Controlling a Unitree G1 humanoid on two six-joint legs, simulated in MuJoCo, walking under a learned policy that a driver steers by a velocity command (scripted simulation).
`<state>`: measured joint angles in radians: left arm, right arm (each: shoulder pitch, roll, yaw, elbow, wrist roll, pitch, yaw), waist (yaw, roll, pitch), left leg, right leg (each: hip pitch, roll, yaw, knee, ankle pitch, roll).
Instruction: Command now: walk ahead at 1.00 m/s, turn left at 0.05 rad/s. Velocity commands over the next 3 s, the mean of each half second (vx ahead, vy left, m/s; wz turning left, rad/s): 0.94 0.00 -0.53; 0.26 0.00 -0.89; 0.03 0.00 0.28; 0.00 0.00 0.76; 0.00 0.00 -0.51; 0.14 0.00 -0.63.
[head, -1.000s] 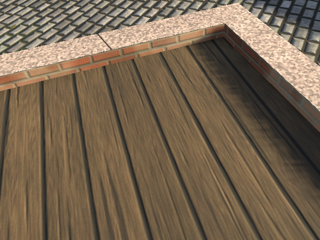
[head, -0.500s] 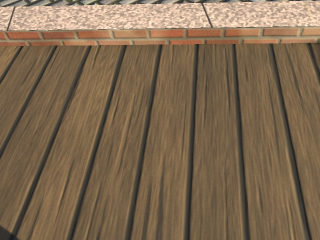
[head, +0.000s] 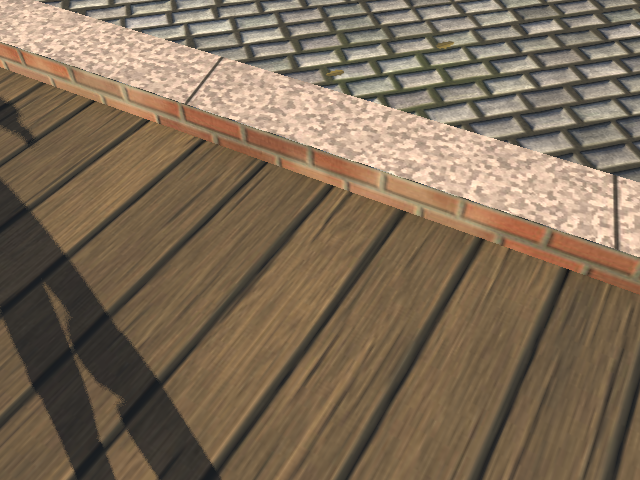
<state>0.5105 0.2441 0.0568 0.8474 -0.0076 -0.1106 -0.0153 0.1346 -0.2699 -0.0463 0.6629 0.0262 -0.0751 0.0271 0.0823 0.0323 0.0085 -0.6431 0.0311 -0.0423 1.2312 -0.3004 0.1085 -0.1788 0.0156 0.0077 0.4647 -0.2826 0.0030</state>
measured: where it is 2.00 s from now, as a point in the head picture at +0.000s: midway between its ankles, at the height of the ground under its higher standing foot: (393, 395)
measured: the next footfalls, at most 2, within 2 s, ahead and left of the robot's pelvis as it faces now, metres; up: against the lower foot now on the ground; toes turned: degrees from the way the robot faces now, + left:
left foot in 0.22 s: +0.39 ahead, +0.16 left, +0.00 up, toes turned -9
right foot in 0.62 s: +0.68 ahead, -0.18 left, +0.00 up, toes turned -28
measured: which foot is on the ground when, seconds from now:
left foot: up 0.00-0.20, down 0.22-0.60, up 0.62-1.00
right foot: down 0.00-0.24, up 0.26-0.60, down 0.62-1.00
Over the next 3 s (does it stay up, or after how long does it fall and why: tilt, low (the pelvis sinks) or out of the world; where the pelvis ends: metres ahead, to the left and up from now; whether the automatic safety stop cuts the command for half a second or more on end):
stays up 0.84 -0.13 -0.01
